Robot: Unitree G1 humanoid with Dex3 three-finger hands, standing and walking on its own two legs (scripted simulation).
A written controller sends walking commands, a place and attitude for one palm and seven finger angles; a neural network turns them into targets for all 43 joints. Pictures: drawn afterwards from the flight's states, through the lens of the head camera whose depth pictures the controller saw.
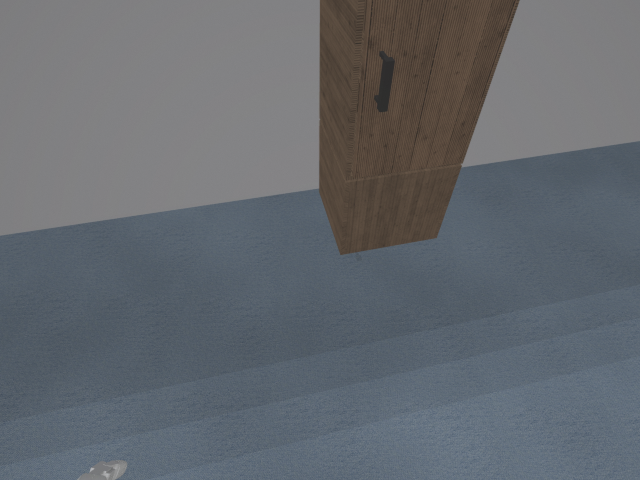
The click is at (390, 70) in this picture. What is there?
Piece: cupboard door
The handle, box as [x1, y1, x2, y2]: [374, 51, 394, 111]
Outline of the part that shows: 380,51 379,55 382,58 383,62 379,94 375,95 374,98 377,103 378,110 385,111 387,110 394,60 391,57 388,57 383,51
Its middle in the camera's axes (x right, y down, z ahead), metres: +0.16 -0.41 +1.00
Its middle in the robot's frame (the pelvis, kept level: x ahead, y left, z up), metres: +1.04 -0.10 -0.01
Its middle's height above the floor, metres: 0.76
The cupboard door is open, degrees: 0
